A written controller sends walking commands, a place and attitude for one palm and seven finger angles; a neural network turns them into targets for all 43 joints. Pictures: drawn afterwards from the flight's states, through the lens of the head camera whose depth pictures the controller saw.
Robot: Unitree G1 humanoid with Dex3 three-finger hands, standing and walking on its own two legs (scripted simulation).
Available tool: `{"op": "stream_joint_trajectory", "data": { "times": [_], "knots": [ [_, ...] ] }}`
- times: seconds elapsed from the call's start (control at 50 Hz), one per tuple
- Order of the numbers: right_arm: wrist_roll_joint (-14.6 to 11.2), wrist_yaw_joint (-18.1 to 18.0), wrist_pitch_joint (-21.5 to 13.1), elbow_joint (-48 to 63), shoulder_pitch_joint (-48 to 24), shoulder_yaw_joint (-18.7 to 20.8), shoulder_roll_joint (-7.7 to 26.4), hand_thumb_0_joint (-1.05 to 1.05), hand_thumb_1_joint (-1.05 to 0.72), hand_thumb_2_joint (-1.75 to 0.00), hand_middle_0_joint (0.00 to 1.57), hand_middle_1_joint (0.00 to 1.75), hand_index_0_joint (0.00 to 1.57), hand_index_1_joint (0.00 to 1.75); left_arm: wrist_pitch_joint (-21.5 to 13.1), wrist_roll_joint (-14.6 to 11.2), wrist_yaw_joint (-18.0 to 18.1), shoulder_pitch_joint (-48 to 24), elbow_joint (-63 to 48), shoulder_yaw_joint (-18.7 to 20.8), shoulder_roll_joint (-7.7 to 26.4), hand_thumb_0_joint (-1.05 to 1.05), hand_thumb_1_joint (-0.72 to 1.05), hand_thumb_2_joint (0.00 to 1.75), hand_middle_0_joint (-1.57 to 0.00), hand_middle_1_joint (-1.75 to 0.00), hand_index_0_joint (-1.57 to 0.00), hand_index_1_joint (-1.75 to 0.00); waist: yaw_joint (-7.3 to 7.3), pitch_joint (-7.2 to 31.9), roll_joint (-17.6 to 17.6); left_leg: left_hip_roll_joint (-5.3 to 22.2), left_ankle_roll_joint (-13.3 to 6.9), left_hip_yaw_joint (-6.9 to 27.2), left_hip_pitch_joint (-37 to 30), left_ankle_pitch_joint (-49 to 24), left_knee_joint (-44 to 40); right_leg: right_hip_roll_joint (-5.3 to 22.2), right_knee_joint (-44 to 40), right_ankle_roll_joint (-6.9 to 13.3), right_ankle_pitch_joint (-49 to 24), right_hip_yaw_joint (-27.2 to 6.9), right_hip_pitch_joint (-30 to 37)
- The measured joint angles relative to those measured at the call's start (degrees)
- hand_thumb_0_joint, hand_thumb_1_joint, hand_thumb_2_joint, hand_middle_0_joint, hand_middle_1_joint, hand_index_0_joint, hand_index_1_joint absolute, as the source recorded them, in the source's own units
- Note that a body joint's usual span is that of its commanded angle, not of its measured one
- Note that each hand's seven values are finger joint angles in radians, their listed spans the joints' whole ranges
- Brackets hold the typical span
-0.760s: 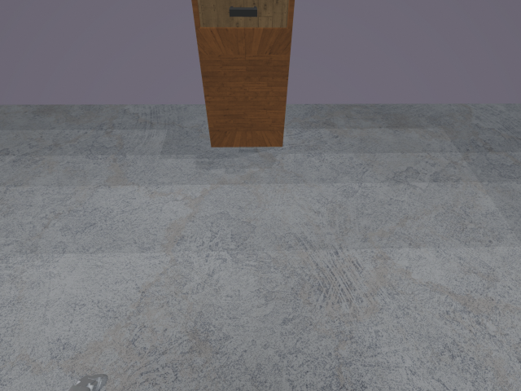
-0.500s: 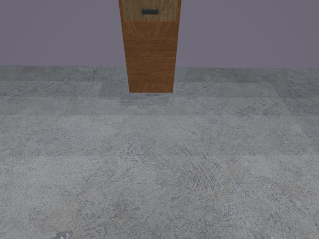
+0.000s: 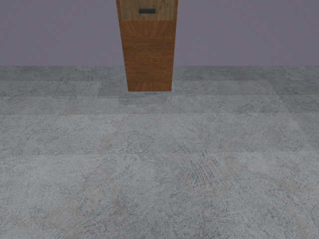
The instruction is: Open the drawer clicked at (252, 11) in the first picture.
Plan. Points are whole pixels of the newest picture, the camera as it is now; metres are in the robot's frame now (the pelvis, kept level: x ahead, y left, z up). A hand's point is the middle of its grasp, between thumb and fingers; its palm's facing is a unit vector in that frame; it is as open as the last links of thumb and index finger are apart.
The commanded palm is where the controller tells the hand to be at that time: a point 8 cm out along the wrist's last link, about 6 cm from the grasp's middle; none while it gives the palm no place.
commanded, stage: stand and wait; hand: left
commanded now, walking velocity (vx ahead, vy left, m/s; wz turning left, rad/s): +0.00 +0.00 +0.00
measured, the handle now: (147, 9) +1.54 +0.18 -0.01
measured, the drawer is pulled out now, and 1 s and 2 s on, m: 0.00 0.00 0.00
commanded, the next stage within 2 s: look at it before walking up in 0.06 s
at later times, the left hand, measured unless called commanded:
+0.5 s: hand out of the picture +0.06 +0.25 -0.16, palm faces -0.03 -0.94 -0.33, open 7.4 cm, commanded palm none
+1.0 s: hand out of the picture +0.05 +0.22 -0.17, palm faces -0.03 -0.97 -0.25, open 7.4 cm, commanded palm none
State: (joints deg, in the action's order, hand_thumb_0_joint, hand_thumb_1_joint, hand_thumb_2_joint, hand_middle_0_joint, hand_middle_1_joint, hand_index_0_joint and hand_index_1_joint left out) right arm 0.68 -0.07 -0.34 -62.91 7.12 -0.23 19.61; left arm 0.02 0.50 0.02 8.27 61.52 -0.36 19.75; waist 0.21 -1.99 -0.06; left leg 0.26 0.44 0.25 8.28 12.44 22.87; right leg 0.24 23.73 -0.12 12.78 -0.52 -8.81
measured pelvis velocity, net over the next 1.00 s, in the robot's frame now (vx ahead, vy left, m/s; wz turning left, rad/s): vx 0.03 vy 0.00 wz -0.04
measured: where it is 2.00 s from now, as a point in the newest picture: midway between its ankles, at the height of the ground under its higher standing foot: (163, 212)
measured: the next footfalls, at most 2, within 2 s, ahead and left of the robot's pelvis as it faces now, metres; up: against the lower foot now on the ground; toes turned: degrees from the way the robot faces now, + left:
right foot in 1.50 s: +0.36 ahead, -0.12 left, +0.00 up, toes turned -17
left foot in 1.96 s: +0.56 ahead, +0.10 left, +0.00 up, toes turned +2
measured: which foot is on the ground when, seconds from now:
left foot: down 0.00-1.00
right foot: down 0.00-1.00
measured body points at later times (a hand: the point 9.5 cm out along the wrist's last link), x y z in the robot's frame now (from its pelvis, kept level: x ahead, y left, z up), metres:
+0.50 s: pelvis -0.01 +0.00 +0.00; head +0.00 +0.00 +0.45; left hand +0.06 +0.29 -0.13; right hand +0.07 -0.30 -0.13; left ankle +0.00 +0.13 -0.74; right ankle +0.00 -0.12 -0.74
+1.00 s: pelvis +0.03 +0.00 -0.01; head +0.02 +0.01 +0.44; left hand +0.05 +0.27 -0.16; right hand +0.07 -0.26 -0.15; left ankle +0.00 +0.13 -0.74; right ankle +0.00 -0.12 -0.74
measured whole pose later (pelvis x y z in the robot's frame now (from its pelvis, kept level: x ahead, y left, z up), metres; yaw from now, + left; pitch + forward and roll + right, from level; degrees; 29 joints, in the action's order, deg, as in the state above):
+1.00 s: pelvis +0.03 +0.00 -0.01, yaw -2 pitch -1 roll +0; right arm 1.5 0.5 0.1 -63.4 11.9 -0.4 15.2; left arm 0.8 1.3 -0.7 15.2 62.1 0.0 15.5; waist 1.0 1.6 -0.2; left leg 1.3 -0.1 -1.7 9.8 20.0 28.7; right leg -0.9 27.2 0.4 17.0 -2.4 -10.2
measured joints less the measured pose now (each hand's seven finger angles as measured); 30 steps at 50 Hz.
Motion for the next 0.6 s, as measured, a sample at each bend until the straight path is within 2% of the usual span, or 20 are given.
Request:
{"op": "stream_joint_trajectory", "data": {
  "times": [0.6],
  "knots": [
    [-0.11, 0.13, -0.28, -1.1, 0.07, -0.04, -0.38, 0.0, -0.91, -0.9, 0.21, 0.3, 0.21, 0.3, -0.19, 0.15, -0.1, 0.24, 0.97, -0.13, -0.33, 0.0, 0.9, 0.9, -0.2, -0.3, -0.2, -0.3, 0.03, -0.14, -0.34, 0.14, -0.03, -0.22, 0.31, -1.14, -1.26, -0.13, -1.67, -0.09, -1.46, -0.23, -0.21]
  ]
}}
